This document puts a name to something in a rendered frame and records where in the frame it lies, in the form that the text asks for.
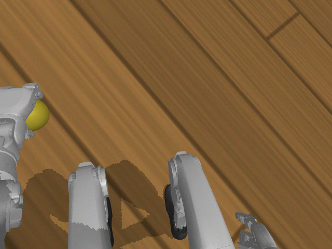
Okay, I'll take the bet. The right robot foot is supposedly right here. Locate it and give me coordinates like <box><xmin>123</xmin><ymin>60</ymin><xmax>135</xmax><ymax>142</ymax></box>
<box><xmin>164</xmin><ymin>184</ymin><xmax>187</xmax><ymax>240</ymax></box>

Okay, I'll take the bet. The ball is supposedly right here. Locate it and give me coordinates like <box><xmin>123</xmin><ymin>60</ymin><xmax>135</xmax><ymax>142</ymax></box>
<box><xmin>25</xmin><ymin>99</ymin><xmax>49</xmax><ymax>131</ymax></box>

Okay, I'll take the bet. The left robot hand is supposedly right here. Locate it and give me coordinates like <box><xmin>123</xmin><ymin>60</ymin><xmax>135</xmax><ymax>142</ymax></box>
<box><xmin>0</xmin><ymin>82</ymin><xmax>44</xmax><ymax>139</ymax></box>

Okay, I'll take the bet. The right robot hand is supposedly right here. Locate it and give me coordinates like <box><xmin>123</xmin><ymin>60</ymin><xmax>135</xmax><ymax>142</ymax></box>
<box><xmin>235</xmin><ymin>212</ymin><xmax>277</xmax><ymax>249</ymax></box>

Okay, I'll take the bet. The left robot arm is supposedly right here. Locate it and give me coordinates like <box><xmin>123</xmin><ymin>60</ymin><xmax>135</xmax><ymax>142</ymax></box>
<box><xmin>0</xmin><ymin>114</ymin><xmax>26</xmax><ymax>249</ymax></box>

